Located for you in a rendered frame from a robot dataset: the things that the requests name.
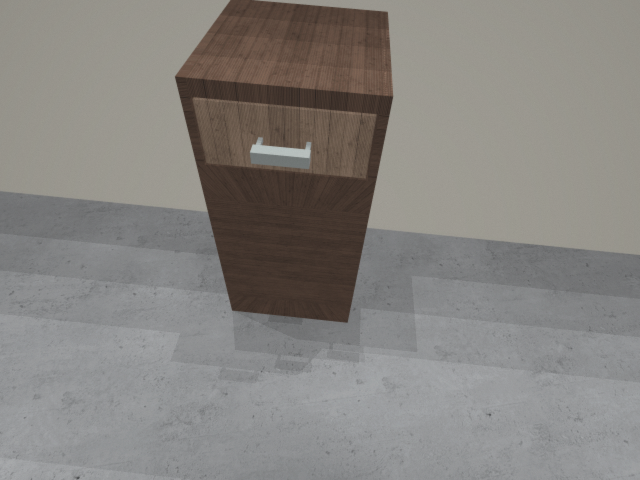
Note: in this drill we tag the cabinet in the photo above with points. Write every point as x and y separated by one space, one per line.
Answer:
290 243

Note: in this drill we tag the handle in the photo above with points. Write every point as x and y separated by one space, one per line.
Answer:
280 156

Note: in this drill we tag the drawer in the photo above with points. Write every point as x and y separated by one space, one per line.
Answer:
340 140

